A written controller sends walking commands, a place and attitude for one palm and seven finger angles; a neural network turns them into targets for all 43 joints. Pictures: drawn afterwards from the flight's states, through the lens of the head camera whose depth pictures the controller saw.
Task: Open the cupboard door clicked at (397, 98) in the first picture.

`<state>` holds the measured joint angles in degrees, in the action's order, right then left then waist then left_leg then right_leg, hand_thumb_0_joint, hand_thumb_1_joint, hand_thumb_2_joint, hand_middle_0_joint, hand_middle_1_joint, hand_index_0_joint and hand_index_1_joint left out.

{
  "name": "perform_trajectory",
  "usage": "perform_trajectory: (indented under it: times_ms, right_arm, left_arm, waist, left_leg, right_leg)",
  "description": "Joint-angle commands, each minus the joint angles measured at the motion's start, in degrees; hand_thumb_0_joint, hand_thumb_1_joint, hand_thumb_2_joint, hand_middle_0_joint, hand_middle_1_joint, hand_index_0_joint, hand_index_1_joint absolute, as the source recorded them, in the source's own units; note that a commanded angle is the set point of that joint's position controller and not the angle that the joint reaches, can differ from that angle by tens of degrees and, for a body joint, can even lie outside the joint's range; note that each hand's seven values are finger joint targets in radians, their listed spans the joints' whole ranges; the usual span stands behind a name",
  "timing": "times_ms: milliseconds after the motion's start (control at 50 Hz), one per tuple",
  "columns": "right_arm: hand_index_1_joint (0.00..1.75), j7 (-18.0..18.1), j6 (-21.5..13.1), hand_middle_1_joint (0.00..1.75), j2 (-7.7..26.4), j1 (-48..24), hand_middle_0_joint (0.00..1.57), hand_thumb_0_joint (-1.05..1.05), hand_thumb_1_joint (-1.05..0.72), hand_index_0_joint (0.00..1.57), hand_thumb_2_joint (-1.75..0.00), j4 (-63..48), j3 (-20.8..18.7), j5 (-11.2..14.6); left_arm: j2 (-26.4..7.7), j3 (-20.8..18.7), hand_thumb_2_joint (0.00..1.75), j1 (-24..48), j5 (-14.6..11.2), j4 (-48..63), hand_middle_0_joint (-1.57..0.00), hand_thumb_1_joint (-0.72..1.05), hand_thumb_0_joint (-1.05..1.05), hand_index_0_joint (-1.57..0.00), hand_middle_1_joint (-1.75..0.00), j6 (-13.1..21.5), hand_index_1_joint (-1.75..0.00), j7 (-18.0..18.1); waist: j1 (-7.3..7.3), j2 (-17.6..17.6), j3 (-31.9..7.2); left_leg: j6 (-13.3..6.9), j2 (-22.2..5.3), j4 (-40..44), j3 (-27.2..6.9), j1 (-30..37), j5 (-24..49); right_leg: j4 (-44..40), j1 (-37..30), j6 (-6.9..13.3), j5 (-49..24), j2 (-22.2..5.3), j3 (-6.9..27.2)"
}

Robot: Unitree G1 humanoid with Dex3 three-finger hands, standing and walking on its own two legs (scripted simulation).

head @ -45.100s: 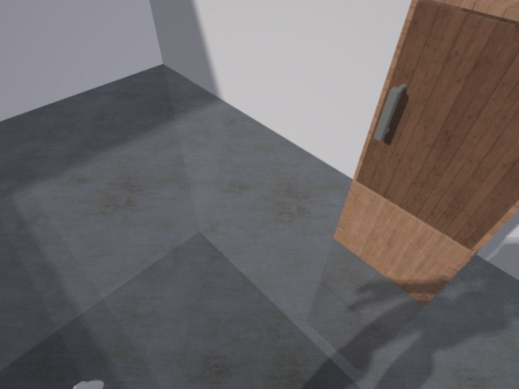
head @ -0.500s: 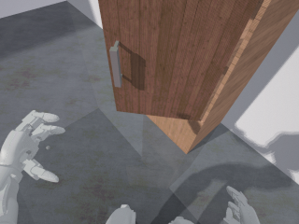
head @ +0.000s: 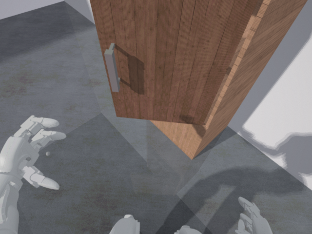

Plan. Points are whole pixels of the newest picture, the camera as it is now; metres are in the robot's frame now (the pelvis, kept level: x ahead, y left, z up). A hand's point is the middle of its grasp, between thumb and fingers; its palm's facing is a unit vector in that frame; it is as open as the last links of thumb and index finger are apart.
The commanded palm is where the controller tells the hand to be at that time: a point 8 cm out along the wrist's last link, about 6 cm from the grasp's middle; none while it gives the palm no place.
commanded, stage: raise the hand with hooked fingers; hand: left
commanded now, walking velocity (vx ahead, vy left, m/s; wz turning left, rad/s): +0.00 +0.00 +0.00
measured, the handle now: (114, 68) +0.60 +0.17 +0.04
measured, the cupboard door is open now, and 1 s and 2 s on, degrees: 42 42 42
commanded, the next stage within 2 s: move the hooked fingers beside the handle in 0.04 s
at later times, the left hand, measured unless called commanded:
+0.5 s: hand (62, 130) +0.35 +0.25 +0.06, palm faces -0.07 -1.00 -0.02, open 14.0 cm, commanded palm +0.33 +0.31 +0.06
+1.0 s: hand (73, 105) +0.43 +0.25 +0.05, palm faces -0.07 -1.00 -0.01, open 14.0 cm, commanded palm +0.42 +0.30 +0.05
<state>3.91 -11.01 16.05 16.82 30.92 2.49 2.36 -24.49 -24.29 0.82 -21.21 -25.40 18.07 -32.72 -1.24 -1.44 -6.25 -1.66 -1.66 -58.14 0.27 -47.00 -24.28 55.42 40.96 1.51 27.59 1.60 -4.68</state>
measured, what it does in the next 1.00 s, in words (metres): stands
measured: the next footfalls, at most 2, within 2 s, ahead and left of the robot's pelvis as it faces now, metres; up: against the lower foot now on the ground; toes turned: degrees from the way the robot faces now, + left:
none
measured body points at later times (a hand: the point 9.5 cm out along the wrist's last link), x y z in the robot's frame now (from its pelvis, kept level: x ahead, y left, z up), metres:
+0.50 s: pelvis +0.00 +0.00 +0.00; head +0.07 +0.02 +0.44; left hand +0.35 +0.31 +0.06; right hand +0.13 -0.26 -0.09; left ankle +0.04 +0.10 -0.68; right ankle +0.00 -0.11 -0.68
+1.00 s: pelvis +0.00 +0.01 -0.01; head +0.10 +0.03 +0.42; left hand +0.43 +0.31 +0.05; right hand +0.06 -0.27 -0.12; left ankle +0.04 +0.10 -0.68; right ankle +0.00 -0.11 -0.68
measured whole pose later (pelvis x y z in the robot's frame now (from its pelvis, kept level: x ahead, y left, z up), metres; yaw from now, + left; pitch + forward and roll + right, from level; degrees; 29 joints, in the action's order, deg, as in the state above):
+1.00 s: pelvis +0.00 +0.01 -0.01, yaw -1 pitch +19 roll -3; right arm 3.1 -3.1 16.5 19.8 35.0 2.4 1.6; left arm -31.0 -24.8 35.4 -12.3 -56.9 21.2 -29.4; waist -5.4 -0.8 -6.9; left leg -2.3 -2.1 -62.2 1.0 -55.6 -25.4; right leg 59.2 49.7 1.0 28.2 1.9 -3.9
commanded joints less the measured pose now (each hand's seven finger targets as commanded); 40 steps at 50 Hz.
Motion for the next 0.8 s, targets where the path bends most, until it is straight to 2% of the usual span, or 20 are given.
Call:
perform_trajectory:
  times_ms: [0, 120, 160, 180, 240, 300, 360, 400, 440, 480, 500, 520, 540, 560, 580, 600, 640, 700, 720, 780]
  right_arm:
    - [0.30, 0.7, -2.9, 0.30, 8.7, -0.5, 0.20, 0.00, -0.90, 0.20, -0.90, -7.5, -4.1, 0.4]
    - [0.30, 0.8, -2.7, 0.30, 8.7, -0.7, 0.20, 0.00, -0.90, 0.20, -0.90, -7.4, -4.0, 0.5]
    - [0.30, 1.2, -2.6, 0.30, 8.8, -0.5, 0.20, 0.00, -0.90, 0.20, -0.90, -6.6, -3.9, 0.5]
    - [0.30, 1.4, -2.6, 0.30, 9.0, -0.4, 0.20, 0.00, -0.90, 0.20, -0.90, -6.3, -3.8, 0.4]
    - [0.30, 1.7, -2.7, 0.30, 8.9, 0.0, 0.20, 0.00, -0.90, 0.20, -0.90, -5.7, -3.8, 0.5]
    - [0.30, 1.7, -2.2, 0.30, 9.3, 0.5, 0.20, 0.00, -0.90, 0.20, -0.90, -5.0, -3.8, 0.4]
    - [0.30, 1.5, -1.2, 0.30, 9.2, 0.8, 0.20, 0.00, -0.90, 0.20, -0.90, -4.8, -3.7, 0.4]
    - [0.30, 1.2, -0.5, 0.30, 9.3, 1.3, 0.20, 0.00, -0.90, 0.20, -0.90, -5.0, -3.8, 0.3]
    - [0.30, 0.7, 0.0, 0.30, 9.0, 1.3, 0.20, 0.00, -0.90, 0.20, -0.90, -5.5, -3.9, 0.3]
    - [0.30, 0.4, 0.6, 0.30, 9.1, 2.1, 0.20, 0.00, -0.90, 0.20, -0.90, -5.5, -4.0, 0.2]
    - [0.30, 0.3, 1.0, 0.30, 9.1, 2.3, 0.20, 0.00, -0.90, 0.20, -0.90, -5.1, -3.9, 0.3]
    - [0.30, 0.2, 1.4, 0.30, 9.1, 2.5, 0.20, 0.00, -0.90, 0.20, -0.90, -4.9, -3.9, 0.3]
    - [0.30, 0.3, 1.7, 0.30, 9.5, 2.9, 0.20, 0.00, -0.90, 0.20, -0.90, -4.6, -4.2, 0.3]
    - [0.30, 0.3, 2.0, 0.30, 9.5, 3.0, 0.20, 0.00, -0.90, 0.20, -0.90, -4.6, -4.1, 0.3]
    - [0.30, 0.4, 2.2, 0.30, 9.7, 3.3, 0.20, 0.00, -0.90, 0.20, -0.90, -4.5, -4.1, 0.2]
    - [0.30, 0.4, 2.5, 0.30, 9.8, 3.8, 0.20, 0.00, -0.90, 0.20, -0.90, -4.0, -4.2, 0.2]
    - [0.30, 0.5, 2.9, 0.30, 9.8, 4.4, 0.20, 0.00, -0.90, 0.20, -0.90, -3.1, -4.2, 0.1]
    - [0.30, 0.4, 3.3, 0.30, 9.9, 5.4, 0.20, 0.00, -0.90, 0.20, -0.90, -2.2, -4.4, 0.0]
    - [0.30, 0.4, 3.5, 0.30, 9.9, 5.7, 0.20, 0.00, -0.90, 0.20, -0.90, -2.1, -4.5, -0.1]
    - [0.30, 0.3, 4.4, 0.30, 10.2, 6.3, 0.20, 0.00, -0.90, 0.20, -0.90, -1.2, -4.4, -0.1]
  left_arm:
    - [-15.8, -6.2, 0.30, 10.1, -2.2, 11.4, -0.30, -0.50, 0.00, -0.30, -1.20, 3.6, -1.20, -0.6]
    - [-14.5, -5.1, 0.30, 10.7, -2.1, 9.9, -0.30, -0.50, 0.00, -0.30, -1.20, 3.5, -1.20, -0.8]
    - [-14.6, -4.2, 0.30, 16.6, -1.6, 8.8, -0.30, -0.50, 0.00, -0.30, -1.20, 3.5, -1.20, -0.4]
    - [-16.0, -4.8, 0.30, 19.3, -1.5, 8.3, -0.30, -0.50, 0.00, -0.30, -1.20, 3.7, -1.20, -0.4]
    - [-13.4, -1.3, 0.30, 23.9, 0.0, 6.8, -0.30, -0.50, 0.00, -0.30, -1.20, 3.9, -1.20, -0.1]
    - [-16.5, -3.1, 0.30, 26.2, 0.8, 4.3, -0.30, -0.50, 0.00, -0.30, -1.20, 3.6, -1.20, 0.5]
    - [-17.1, -3.4, 0.30, 28.4, 1.8, 0.8, -0.30, -0.50, 0.00, -0.30, -1.20, 2.9, -1.20, 1.3]
    - [-18.9, -5.2, 0.30, 28.5, 1.8, -0.1, -0.30, -0.50, 0.00, -0.30, -1.20, 3.0, -1.20, 1.6]
    - [-17.6, -4.3, 0.30, 27.6, 2.0, 0.2, -0.30, -0.50, 0.00, -0.30, -1.20, 3.1, -1.20, 1.8]
    - [-18.0, -5.0, 0.30, 27.0, 1.9, -1.4, -0.30, -0.50, 0.00, -0.30, -1.20, 3.1, -1.20, 2.2]
    - [-17.2, -3.7, 0.30, 29.3, 2.3, -2.1, -0.30, -0.50, 0.00, -0.30, -1.20, 3.1, -1.20, 2.3]
    - [-16.8, -3.4, 0.30, 31.0, 2.4, -3.7, -0.30, -0.50, 0.00, -0.30, -1.20, 3.0, -1.20, 2.4]
    - [-18.3, -4.8, 0.30, 31.9, 2.6, -5.3, -0.30, -0.50, 0.00, -0.30, -1.20, 3.2, -1.20, 2.7]
    - [-17.6, -3.9, 0.30, 32.7, 2.8, -6.0, -0.30, -0.50, 0.00, -0.30, -1.20, 3.4, -1.20, 2.7]
    - [-19.3, -5.0, 0.30, 34.7, 2.8, -6.6, -0.30, -0.50, 0.00, -0.30, -1.20, 3.8, -1.20, 2.6]
    - [-19.8, -4.9, 0.30, 36.8, 3.4, -7.8, -0.30, -0.50, 0.00, -0.30, -1.20, 4.2, -1.20, 2.5]
    - [-20.4, -4.6, 0.30, 40.9, 4.1, -10.0, -0.30, -0.50, 0.00, -0.30, -1.20, 5.1, -1.20, 2.2]
    - [-20.9, -4.2, 0.30, 44.2, 4.4, -9.4, -0.30, -0.50, 0.00, -0.30, -1.20, 6.8, -1.20, 1.5]
    - [-20.7, -4.2, 0.30, 44.6, 4.4, -9.7, -0.30, -0.50, 0.00, -0.30, -1.20, 7.0, -1.20, 1.5]
    - [-21.0, -4.1, 0.30, 46.7, 4.6, -15.2, -0.30, -0.50, 0.00, -0.30, -1.20, 6.4, -1.20, 1.3]
  waist:
    - [0.58, -3.9, -16.0]
    - [0.08, -3.1, -14.0]
    - [-1.07, -3.2, -13.3]
    - [-1.04, -3.7, -12.7]
    - [-1.62, -5.1, -15.0]
    - [-1.11, -4.8, -17.0]
    - [-0.86, -4.5, -16.6]
    - [-0.15, -3.9, -19.5]
    - [0.14, -6.1, -19.6]
    - [0.07, -4.3, -19.2]
    - [-0.80, -4.6, -18.8]
    - [-1.34, -2.8, -17.5]
    - [-1.49, -1.7, -16.7]
    - [-1.65, -2.9, -16.9]
    - [-1.45, -2.9, -17.4]
    - [-2.10, -2.1, -18.1]
    - [-2.53, -3.8, -17.7]
    - [-2.46, -6.9, -22.8]
    - [-2.49, -6.3, -23.8]
    - [-3.14, -4.8, -21.1]
  left_leg:
    - [-0.4, 1.2, 7.4, -2.2, 13.6, 13.4]
    - [-0.3, 1.1, 7.3, -2.3, 12.7, 11.9]
    - [-0.4, 1.0, 7.1, -2.6, 12.2, 9.8]
    - [-0.3, 1.0, 6.5, -2.7, 11.5, 9.6]
    - [-0.2, 0.8, 7.2, -3.4, 14.6, 9.2]
    - [-0.2, 0.7, 6.8, -3.4, 14.3, 10.3]
    - [-0.2, 0.8, 7.2, -3.4, 13.3, 10.4]
    - [-0.2, 0.8, 6.6, -3.0, 13.6, 13.0]
    - [0.0, 0.9, 7.0, -2.8, 14.8, 14.9]
    - [-0.1, 0.7, 6.4, -2.7, 14.2, 16.6]
    - [-0.1, 0.6, 6.5, -2.7, 14.0, 16.0]
    - [-0.2, 0.7, 6.4, -2.6, 12.5, 14.0]
    - [-0.3, 0.6, 6.4, -2.6, 11.4, 13.1]
    - [-0.3, 0.7, 6.4, -2.3, 11.1, 12.3]
    - [-0.4, 0.8, 5.8, -2.3, 10.5, 12.8]
    - [-0.5, 0.6, 5.5, -2.3, 10.8, 13.0]
    - [-0.4, 0.5, 5.1, -2.4, 10.5, 12.1]
    - [-0.1, 0.3, 4.4, -3.1, 15.3, 16.4]
    - [-0.1, 0.2, 4.3, -3.3, 16.0, 17.0]
    - [-0.3, 0.1, 3.9, -3.5, 13.9, 16.3]
  right_leg:
    - [-8.0, -4.9, 0.1, -13.8, 0.7, 4.1]
    - [-7.9, -3.1, -0.1, -12.3, 0.7, 3.9]
    - [-8.1, -1.4, -0.2, -10.2, 0.6, 4.0]
    - [-7.7, -1.1, 0.2, -9.7, 0.9, 4.3]
    - [-7.2, 1.1, 0.2, -8.8, 0.6, 3.4]
    - [-6.8, -0.1, 0.3, -9.9, 0.6, 3.7]
    - [-6.7, -0.5, 0.3, -10.2, 0.4, 3.6]
    - [-6.1, -2.5, 0.3, -12.9, 0.5, 3.8]
    - [-6.0, -2.6, 0.4, -14.6, 0.5, 3.4]
    - [-5.7, -2.7, 0.4, -16.3, 0.9, 3.5]
    - [-5.7, -1.6, 0.2, -16.1, 0.8, 3.3]
    - [-6.0, -1.3, -0.1, -14.7, 0.8, 3.5]
    - [-6.2, -1.1, -0.1, -14.1, 0.8, 3.6]
    - [-6.3, -1.0, -0.1, -13.4, 0.7, 3.8]
    - [-5.7, -1.5, 0.2, -13.9, 0.8, 4.1]
    - [-5.6, -1.0, 0.0, -14.2, 0.8, 4.1]
    - [-5.4, 0.5, 0.1, -13.0, 0.7, 4.3]
    - [-4.4, 1.4, 0.4, -15.3, 1.0, 4.0]
    - [-4.3, 1.5, 0.3, -15.6, 1.0, 3.9]
    - [-4.1, 3.4, 0.5, -14.7, 1.2, 3.5]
